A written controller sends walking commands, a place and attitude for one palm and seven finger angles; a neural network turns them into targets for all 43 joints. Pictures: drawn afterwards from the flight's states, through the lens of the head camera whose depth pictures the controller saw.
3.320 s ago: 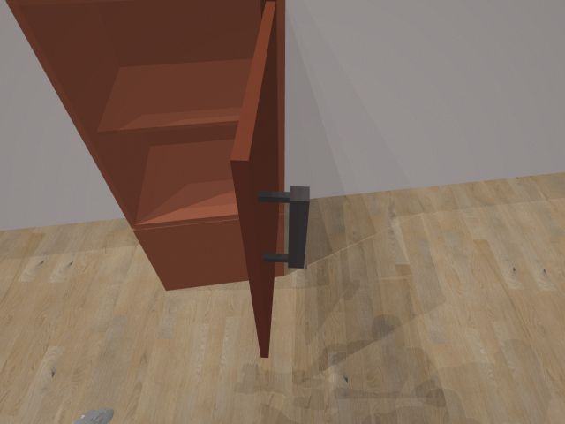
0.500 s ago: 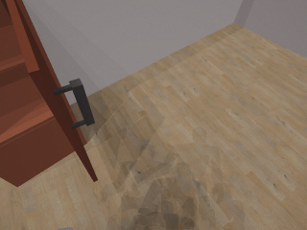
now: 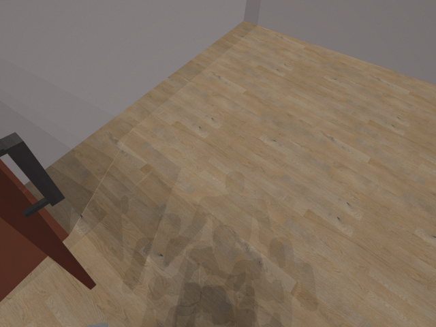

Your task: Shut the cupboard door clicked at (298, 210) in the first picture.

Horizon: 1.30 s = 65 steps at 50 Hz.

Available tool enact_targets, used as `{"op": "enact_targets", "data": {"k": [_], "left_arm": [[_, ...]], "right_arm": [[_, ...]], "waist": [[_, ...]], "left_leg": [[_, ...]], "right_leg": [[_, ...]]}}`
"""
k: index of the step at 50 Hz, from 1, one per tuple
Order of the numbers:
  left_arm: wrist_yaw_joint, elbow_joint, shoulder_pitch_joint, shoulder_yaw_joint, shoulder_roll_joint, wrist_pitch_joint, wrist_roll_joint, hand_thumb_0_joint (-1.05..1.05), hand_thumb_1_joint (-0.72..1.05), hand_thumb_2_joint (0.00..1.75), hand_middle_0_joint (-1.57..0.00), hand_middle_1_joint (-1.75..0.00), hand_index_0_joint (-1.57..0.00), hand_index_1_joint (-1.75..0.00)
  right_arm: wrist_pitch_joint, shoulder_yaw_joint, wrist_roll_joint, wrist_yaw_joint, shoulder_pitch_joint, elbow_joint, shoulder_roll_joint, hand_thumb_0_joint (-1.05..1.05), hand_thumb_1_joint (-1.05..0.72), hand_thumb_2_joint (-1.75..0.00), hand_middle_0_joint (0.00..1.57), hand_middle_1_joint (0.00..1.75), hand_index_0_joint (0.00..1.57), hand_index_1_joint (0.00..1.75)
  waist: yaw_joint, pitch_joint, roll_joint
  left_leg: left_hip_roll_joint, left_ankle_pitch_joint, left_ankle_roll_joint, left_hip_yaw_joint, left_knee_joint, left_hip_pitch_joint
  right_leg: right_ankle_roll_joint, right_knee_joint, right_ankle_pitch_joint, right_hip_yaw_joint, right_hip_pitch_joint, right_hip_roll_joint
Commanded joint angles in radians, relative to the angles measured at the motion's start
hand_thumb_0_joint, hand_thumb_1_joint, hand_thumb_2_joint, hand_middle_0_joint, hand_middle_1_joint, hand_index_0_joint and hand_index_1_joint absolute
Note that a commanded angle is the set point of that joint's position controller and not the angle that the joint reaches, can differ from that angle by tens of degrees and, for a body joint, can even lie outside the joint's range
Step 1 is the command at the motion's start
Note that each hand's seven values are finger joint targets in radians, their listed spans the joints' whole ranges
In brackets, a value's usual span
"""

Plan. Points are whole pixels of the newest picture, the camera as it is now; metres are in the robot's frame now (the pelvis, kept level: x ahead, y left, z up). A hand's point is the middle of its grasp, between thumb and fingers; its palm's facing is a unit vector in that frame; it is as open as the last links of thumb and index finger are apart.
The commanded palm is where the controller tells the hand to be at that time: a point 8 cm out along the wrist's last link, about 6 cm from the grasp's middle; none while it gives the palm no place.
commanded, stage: walk around to get in front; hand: left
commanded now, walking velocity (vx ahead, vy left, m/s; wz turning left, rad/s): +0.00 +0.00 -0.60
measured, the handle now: (22, 181) +0.30 +0.34 +0.10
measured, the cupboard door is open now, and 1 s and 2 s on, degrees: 79 79 79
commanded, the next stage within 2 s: none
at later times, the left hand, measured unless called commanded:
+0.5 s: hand (157, 311) +0.17 +0.13 -0.14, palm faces -0.25 -0.94 -0.23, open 7.4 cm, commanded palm none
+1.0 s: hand (178, 233) +0.35 +0.11 -0.17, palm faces -0.45 -0.88 -0.16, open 7.4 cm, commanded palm none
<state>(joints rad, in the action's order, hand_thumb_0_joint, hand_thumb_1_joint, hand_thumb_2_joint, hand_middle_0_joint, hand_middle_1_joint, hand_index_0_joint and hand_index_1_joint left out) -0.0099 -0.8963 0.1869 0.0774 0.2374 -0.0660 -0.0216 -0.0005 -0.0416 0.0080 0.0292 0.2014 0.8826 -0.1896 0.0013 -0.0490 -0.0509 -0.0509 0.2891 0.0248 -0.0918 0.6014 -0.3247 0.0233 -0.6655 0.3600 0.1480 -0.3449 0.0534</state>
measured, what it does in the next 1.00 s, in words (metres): walks ahead, turning right: right foot, then left foot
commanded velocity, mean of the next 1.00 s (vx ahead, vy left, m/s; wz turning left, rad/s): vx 0.32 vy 0.00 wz -0.47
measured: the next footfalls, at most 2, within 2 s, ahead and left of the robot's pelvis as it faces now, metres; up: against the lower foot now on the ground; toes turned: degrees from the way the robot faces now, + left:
right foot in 0.40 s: +0.03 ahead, -0.15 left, +0.00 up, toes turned -22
left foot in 0.82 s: +0.35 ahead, +0.00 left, +0.00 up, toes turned -17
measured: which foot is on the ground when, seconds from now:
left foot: down 0.00-0.40, up 0.42-0.80, down 0.82-1.00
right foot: up 0.00-0.38, down 0.40-0.82, up 0.84-1.00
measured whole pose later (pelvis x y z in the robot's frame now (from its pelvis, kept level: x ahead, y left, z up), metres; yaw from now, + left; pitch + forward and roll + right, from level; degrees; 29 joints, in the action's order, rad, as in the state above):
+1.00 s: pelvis +0.24 -0.05 +0.02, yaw -31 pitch +0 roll -1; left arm -0.03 -1.05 0.29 0.10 0.22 0.00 -0.04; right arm -0.09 -0.05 0.02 0.03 0.24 0.96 -0.14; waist -0.02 -0.03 -0.04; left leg -0.09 0.23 -0.03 -0.23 0.47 -0.24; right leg 0.00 -1.21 0.29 -0.03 -0.48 -0.05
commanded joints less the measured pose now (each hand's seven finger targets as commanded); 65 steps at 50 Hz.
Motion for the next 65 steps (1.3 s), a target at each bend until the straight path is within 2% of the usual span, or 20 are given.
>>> {"op": "enact_targets", "data": {"k": [1,4,9,15,18,19,20,21,23,26,36,39,40,41,42,45,49,54,62,65], "left_arm": [[-0.005,0.106,-0.033,0.049,0.114,0.015,-0.010,0.00,0.90,0.90,-0.20,-0.30,-0.20,-0.30],[-0.029,0.077,0.009,0.042,0.072,0.009,-0.007,0.00,0.90,0.90,-0.20,-0.30,-0.20,-0.30],[-0.050,0.099,-0.092,0.027,0.045,0.015,-0.009,0.00,0.90,0.90,-0.20,-0.30,-0.20,-0.30],[-0.055,0.089,-0.107,0.020,0.024,0.035,-0.010,0.00,0.90,0.90,-0.20,-0.30,-0.20,-0.30],[-0.043,0.025,0.065,0.030,0.048,0.054,-0.008,0.00,0.90,0.90,-0.20,-0.30,-0.20,-0.30],[-0.029,-0.011,0.181,0.046,0.140,0.069,-0.013,0.00,0.90,0.90,-0.20,-0.30,-0.20,-0.30],[-0.011,-0.041,0.278,0.068,0.263,0.079,-0.006,0.00,0.90,0.90,-0.20,-0.30,-0.20,-0.30],[0.007,-0.042,0.313,0.070,0.263,0.079,0.009,0.00,0.90,0.90,-0.20,-0.30,-0.20,-0.30],[0.010,-0.023,0.186,0.048,0.186,0.091,0.005,0.00,0.90,0.90,-0.20,-0.30,-0.20,-0.30],[0.008,-0.004,0.100,0.028,0.125,0.111,-0.002,0.00,0.90,0.90,-0.20,-0.30,-0.20,-0.30],[0.012,-0.073,0.176,0.029,0.136,0.125,-0.006,0.00,0.90,0.90,-0.20,-0.30,-0.20,-0.30],[0.013,-0.079,0.141,0.038,0.123,0.123,-0.003,0.00,0.90,0.90,-0.20,-0.30,-0.20,-0.30],[0.008,-0.071,0.158,0.037,0.070,0.120,0.005,0.00,0.90,0.90,-0.20,-0.30,-0.20,-0.30],[-0.006,-0.052,0.209,0.025,0.015,0.115,0.016,0.00,0.90,0.90,-0.20,-0.30,-0.20,-0.30],[-0.001,-0.049,0.180,0.026,0.041,0.110,0.007,0.00,0.90,0.90,-0.20,-0.30,-0.20,-0.30],[-0.026,-0.069,0.085,0.023,0.010,0.100,-0.011,0.00,0.90,0.90,-0.20,-0.30,-0.20,-0.30],[-0.024,-0.096,0.143,0.019,-0.041,0.068,-0.016,0.00,0.90,0.90,-0.20,-0.30,-0.20,-0.30],[-0.031,-0.056,0.025,0.011,-0.043,0.060,-0.019,0.00,0.90,0.90,-0.20,-0.30,-0.20,-0.30],[-0.030,-0.016,-0.178,-0.007,-0.048,0.079,-0.012,0.00,0.90,0.90,-0.20,-0.30,-0.20,-0.30],[-0.023,-0.072,-0.018,0.003,-0.019,0.098,-0.014,0.00,0.90,0.90,-0.20,-0.30,-0.20,-0.30]], "right_arm": [[-0.024,-0.043,0.020,0.022,0.087,-0.050,-0.218,0.00,-0.90,-0.90,0.20,0.30,0.20,0.30],[-0.025,-0.031,0.022,0.018,0.004,-0.063,-0.182,0.00,-0.90,-0.90,0.20,0.30,0.20,0.30],[-0.028,-0.052,0.024,0.008,0.141,0.000,-0.198,0.00,-0.90,-0.90,0.20,0.30,0.20,0.30],[-0.032,-0.062,0.029,-0.006,0.155,0.037,-0.224,0.00,-0.90,-0.90,0.20,0.30,0.20,0.30],[-0.028,-0.059,0.025,-0.014,0.112,0.038,-0.211,0.00,-0.90,-0.90,0.20,0.30,0.20,0.30],[-0.026,-0.048,0.013,-0.024,0.103,0.019,-0.162,0.00,-0.90,-0.90,0.20,0.30,0.20,0.30],[-0.027,-0.023,0.014,-0.037,0.002,-0.051,-0.098,0.00,-0.90,-0.90,0.20,0.30,0.20,0.30],[-0.027,-0.033,0.019,-0.033,-0.079,-0.083,-0.151,0.00,-0.90,-0.90,0.20,0.30,0.20,0.30],[-0.030,-0.044,0.022,-0.039,-0.085,-0.059,-0.149,0.00,-0.90,-0.90,0.20,0.30,0.20,0.30],[-0.024,-0.043,0.028,-0.045,0.027,0.000,-0.114,0.00,-0.90,-0.90,0.20,0.30,0.20,0.30],[-0.056,-0.032,0.015,-0.055,-0.082,-0.059,-0.078,0.00,-0.90,-0.90,0.20,0.30,0.20,0.30],[-0.073,-0.047,0.018,-0.033,0.110,0.008,-0.124,0.00,-0.90,-0.90,0.20,0.30,0.20,0.30],[-0.079,-0.067,0.030,-0.014,0.273,0.059,-0.214,0.00,-0.90,-0.90,0.20,0.30,0.20,0.30],[-0.079,-0.083,0.037,-0.008,0.372,0.083,-0.315,0.00,-0.90,-0.90,0.20,0.30,0.20,0.30],[-0.068,-0.068,0.029,-0.002,0.332,0.091,-0.279,0.00,-0.90,-0.90,0.20,0.30,0.20,0.30],[-0.083,-0.029,0.026,-0.002,0.140,0.060,-0.120,0.00,-0.90,-0.90,0.20,0.30,0.20,0.30],[-0.101,-0.026,0.018,0.005,0.156,0.101,-0.065,0.00,-0.90,-0.90,0.20,0.30,0.20,0.30],[-0.100,-0.026,0.017,0.001,0.228,0.148,-0.068,0.00,-0.90,-0.90,0.20,0.30,0.20,0.30],[-0.082,-0.020,0.031,-0.008,0.324,0.220,-0.085,0.00,-0.90,-0.90,0.20,0.30,0.20,0.30],[-0.074,-0.022,0.026,-0.007,0.306,0.233,-0.102,0.00,-0.90,-0.90,0.20,0.30,0.20,0.30]], "waist": [[0.028,0.048,0.259],[-0.008,0.040,0.203],[0.069,0.029,0.204],[0.070,0.020,0.236],[-0.030,0.074,0.145],[-0.089,0.125,-0.077],[-0.150,0.077,-0.321],[-0.163,0.030,-0.233],[-0.089,-0.061,-0.129],[-0.009,-0.045,-0.075],[-0.031,-0.046,-0.097],[0.066,0.026,-0.013],[0.126,0.135,0.173],[0.128,0.219,0.456],[0.120,0.212,0.426],[0.037,-0.031,0.170],[-0.011,0.012,0.150],[0.011,-0.030,0.157],[0.059,-0.092,0.170],[-0.025,0.013,0.142]], "left_leg": [[-0.388,-0.105,-0.152,0.382,-0.369,0.097],[-0.276,-0.132,-0.123,0.137,-0.337,0.130],[-0.318,0.140,-0.139,0.119,-0.389,0.238],[-0.347,0.169,-0.112,0.030,-0.361,0.196],[-0.298,0.152,-0.050,-0.079,-0.132,0.076],[-0.221,0.168,0.000,-0.177,0.127,-0.120],[-0.081,0.363,0.048,-0.147,0.418,-0.446],[-0.101,0.286,0.031,0.003,0.510,-0.510],[-0.129,0.103,0.030,0.064,0.543,-0.489],[-0.125,-0.014,0.061,0.023,0.425,-0.334],[-0.055,-0.076,0.037,-0.005,0.078,-0.172],[-0.018,-0.095,0.019,-0.017,-0.095,0.177],[-0.150,0.017,-0.014,0.132,-0.172,0.396],[-0.426,0.139,-0.094,0.500,-0.315,0.536],[-0.473,0.324,-0.113,0.599,-0.408,0.461],[-0.368,0.206,-0.092,0.318,-0.444,0.144],[-0.291,-0.067,-0.083,0.084,-0.427,0.157],[-0.281,-0.170,-0.118,-0.004,-0.442,0.259],[-0.304,-0.321,-0.129,-0.089,-0.388,0.291],[-0.275,-0.612,-0.099,-0.149,-0.155,0.307]], "right_leg": [[0.023,-0.503,0.171,-0.060,-0.199,-0.040],[0.039,-0.504,0.055,-0.132,-0.197,-0.073],[0.034,-0.256,0.080,-0.211,-0.206,-0.105],[0.003,-0.019,0.097,-0.273,-0.062,-0.094],[-0.026,0.208,-0.049,-0.316,0.232,-0.055],[-0.077,0.333,0.085,-0.139,0.459,-0.191],[-0.200,0.471,0.183,0.317,0.532,-0.439],[-0.247,0.509,0.210,0.408,0.452,-0.484],[-0.221,0.522,0.281,0.304,0.297,-0.402],[-0.181,0.488,-0.003,0.066,0.196,-0.300],[-0.179,0.410,-0.184,0.078,0.199,-0.271],[-0.132,0.168,-0.314,0.031,0.104,-0.200],[-0.095,-0.099,-0.240,-0.036,0.002,-0.109],[-0.039,-0.432,0.195,-0.178,-0.211,0.019],[-0.053,-0.591,0.189,-0.090,-0.262,-0.025],[-0.045,-0.623,-0.038,-0.114,-0.271,-0.154],[-0.018,-0.552,-0.146,-0.142,-0.247,-0.159],[0.004,-0.378,-0.212,-0.182,-0.355,-0.177],[-0.035,-0.013,-0.171,-0.272,-0.215,-0.139],[-0.071,0.113,-0.154,-0.340,0.047,-0.057]]}}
